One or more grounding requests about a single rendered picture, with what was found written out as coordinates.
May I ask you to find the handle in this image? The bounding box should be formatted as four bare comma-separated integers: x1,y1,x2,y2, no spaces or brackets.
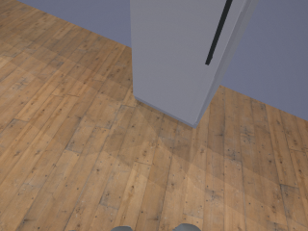
205,0,233,65

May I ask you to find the fridge door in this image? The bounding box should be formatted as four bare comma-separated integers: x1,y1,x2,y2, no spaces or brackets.
130,0,245,125

